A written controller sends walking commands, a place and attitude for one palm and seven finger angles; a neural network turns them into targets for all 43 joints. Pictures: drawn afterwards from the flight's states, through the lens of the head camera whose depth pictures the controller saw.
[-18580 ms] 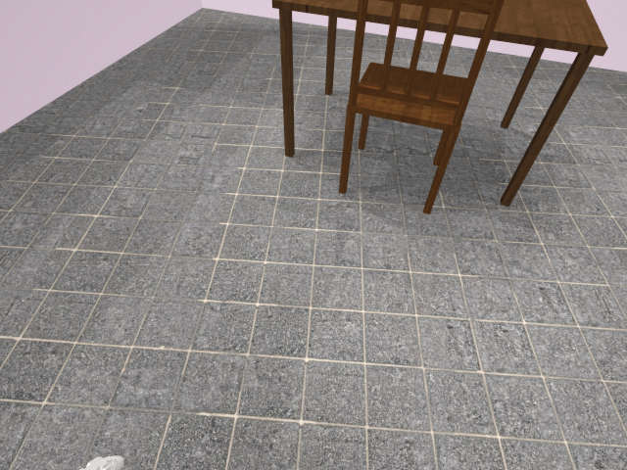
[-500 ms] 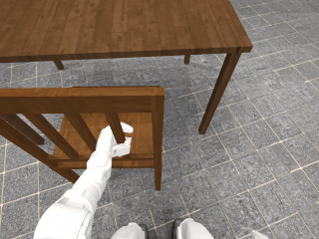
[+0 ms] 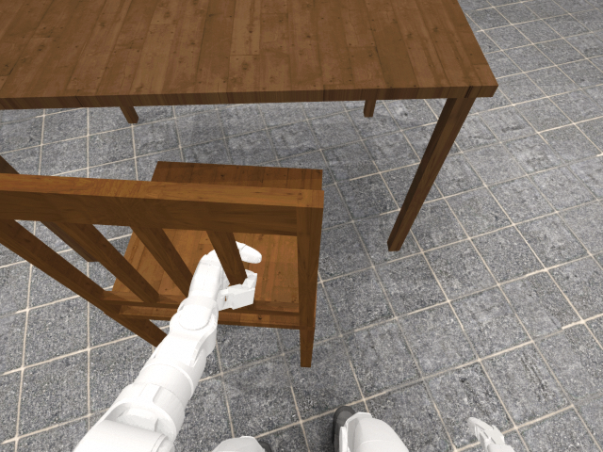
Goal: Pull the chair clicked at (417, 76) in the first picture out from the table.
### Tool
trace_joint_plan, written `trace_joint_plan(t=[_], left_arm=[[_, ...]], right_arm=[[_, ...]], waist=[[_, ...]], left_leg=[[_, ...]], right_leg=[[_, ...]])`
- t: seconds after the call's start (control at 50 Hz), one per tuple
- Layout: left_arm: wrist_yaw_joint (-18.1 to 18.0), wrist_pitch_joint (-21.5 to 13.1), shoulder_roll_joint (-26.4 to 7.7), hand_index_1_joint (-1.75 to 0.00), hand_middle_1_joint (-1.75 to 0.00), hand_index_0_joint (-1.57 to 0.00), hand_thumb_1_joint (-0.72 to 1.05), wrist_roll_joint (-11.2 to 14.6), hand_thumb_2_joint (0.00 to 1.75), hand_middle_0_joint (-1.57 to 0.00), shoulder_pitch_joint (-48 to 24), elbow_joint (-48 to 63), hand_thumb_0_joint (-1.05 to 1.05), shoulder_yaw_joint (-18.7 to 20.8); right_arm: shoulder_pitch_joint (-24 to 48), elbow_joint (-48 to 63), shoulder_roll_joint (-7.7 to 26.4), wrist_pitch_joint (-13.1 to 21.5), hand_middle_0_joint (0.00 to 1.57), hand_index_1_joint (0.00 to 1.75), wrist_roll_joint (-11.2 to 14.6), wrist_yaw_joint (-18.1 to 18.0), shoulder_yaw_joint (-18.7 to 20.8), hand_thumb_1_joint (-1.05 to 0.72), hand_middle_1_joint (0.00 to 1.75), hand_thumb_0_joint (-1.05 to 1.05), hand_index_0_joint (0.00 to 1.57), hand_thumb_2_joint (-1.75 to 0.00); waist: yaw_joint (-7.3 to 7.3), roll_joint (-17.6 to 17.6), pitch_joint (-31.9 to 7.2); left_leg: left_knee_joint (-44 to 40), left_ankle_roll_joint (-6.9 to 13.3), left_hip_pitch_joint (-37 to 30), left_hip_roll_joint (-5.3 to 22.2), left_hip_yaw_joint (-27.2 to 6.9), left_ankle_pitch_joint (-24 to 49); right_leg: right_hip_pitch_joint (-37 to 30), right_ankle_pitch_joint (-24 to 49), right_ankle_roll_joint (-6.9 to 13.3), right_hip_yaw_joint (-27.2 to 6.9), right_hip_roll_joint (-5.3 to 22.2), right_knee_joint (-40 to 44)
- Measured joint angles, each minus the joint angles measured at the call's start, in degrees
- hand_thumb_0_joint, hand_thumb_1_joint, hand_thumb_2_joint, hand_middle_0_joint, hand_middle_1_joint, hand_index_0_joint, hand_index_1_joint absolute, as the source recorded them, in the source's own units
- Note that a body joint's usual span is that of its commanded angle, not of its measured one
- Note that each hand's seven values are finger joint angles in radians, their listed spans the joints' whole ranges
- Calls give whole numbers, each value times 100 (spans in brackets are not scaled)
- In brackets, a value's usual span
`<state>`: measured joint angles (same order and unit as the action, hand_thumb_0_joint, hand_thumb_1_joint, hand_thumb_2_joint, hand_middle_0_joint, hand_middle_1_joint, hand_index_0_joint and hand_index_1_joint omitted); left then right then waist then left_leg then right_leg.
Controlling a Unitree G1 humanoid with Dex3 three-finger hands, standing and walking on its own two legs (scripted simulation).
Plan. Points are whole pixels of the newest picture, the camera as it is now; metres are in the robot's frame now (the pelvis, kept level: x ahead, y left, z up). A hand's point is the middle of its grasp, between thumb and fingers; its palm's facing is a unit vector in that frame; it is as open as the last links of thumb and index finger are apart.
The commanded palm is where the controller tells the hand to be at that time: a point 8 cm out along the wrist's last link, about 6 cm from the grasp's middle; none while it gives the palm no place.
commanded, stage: stop walking, hand still on the chair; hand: left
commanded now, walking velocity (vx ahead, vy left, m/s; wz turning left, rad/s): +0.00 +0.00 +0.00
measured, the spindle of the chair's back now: (176, 269) +0.37 +0.20 -0.06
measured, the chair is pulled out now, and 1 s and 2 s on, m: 0.19 0.22 0.22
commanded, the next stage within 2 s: open the thumb and straighten the fingers in 0.66 s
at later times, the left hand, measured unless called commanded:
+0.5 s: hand (242, 308) +0.31 +0.09 -0.07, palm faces -0.12 -0.98 -0.13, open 5.7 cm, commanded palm +0.30 +0.15 -0.05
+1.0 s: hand (240, 303) +0.31 +0.10 -0.06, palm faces -0.13 -0.98 -0.12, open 7.7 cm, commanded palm +0.30 +0.15 -0.04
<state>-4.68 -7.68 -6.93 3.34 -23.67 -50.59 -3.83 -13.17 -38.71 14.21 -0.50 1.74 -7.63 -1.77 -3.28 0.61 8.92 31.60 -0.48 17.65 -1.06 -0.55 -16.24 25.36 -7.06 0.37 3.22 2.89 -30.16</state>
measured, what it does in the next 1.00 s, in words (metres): shifts its weight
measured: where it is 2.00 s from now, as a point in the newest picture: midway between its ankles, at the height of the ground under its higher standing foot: outside the picture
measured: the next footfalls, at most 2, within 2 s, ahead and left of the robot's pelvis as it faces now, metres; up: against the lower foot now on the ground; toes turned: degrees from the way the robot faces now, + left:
none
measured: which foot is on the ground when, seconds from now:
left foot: down 0.00-1.00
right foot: down 0.00-1.00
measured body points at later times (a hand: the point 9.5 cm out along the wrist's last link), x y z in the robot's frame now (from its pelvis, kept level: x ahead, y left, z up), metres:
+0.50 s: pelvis +0.05 +0.01 +0.01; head +0.08 -0.01 +0.46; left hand +0.31 +0.15 -0.05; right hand +0.18 -0.24 -0.10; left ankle +0.00 +0.13 -0.73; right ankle +0.09 -0.11 -0.73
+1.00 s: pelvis +0.05 +0.01 -0.01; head +0.09 -0.01 +0.44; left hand +0.32 +0.15 -0.05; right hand +0.18 -0.24 -0.12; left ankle +0.00 +0.13 -0.73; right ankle +0.09 -0.11 -0.73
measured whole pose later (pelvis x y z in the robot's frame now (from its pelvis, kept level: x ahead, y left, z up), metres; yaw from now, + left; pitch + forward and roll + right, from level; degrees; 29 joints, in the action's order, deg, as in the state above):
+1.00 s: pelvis +0.05 +0.01 -0.01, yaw -1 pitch +7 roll +1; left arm -2.9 -0.7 -5.9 2.2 0.0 -27.3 -7.4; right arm -14.3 -34.8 14.0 2.7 2.0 -0.7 -0.6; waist -2.7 -1.6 -3.6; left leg 36.8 0.2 21.4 -1.0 0.1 -22.8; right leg 30.4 -14.3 -0.3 2.5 3.0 -37.4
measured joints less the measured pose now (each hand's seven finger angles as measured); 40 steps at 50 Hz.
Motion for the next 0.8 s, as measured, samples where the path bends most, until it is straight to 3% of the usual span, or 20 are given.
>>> trace_joint_plan(t=[0.16, 0.32, 0.54, 0.8], left_arm=[[41, 14, 130, -145, -120, -49, 65, -65, 79, -28, 871, 253, 11, -162], [24, 22, 255, -145, -119, -49, 65, -147, 80, -27, 1499, 486, 12, -298], [0, 50, 259, -145, -121, -49, 65, -178, 80, -27, 1944, 879, 12, -422], [-23, 96, 224, -145, -122, -49, 65, -162, 80, -26, 2110, 1086, 12, -413]], right_arm=[[102, 37, -264, -78, 20, 30, -38, 58, -124, -90, 30, 1, 20, -90], [167, 20, -263, -45, 20, 30, -99, 100, -112, -90, 30, 1, 20, -90], [158, 52, -123, -100, 20, 30, -137, 138, -10, -90, 30, 1, 20, -90], [29, 30, -199, -186, 20, 30, -83, 216, -31, -90, 30, 1, 20, -90]], waist=[[122, -107, -342], [187, -185, -598], [154, -217, -649], [83, -187, -718]], left_leg=[[-272, -5, -486, 79, 46, -84], [-550, 10, -869, 95, 54, -126], [-718, 26, -1090, 94, 54, -165], [-724, 36, -1040, 80, 69, -171]], right_leg=[[-445, -83, -1, -31, -90, 234], [-759, -200, -23, -34, -110, 368], [-934, -294, -43, -31, -110, 431], [-855, -325, -49, -46, -95, 384]])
